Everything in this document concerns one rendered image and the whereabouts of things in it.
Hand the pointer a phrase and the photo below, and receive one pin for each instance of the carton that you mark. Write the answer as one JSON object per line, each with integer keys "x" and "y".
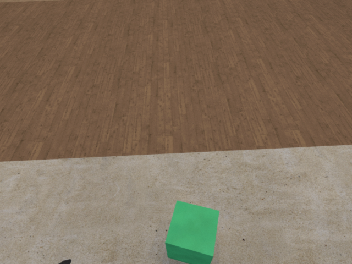
{"x": 192, "y": 233}

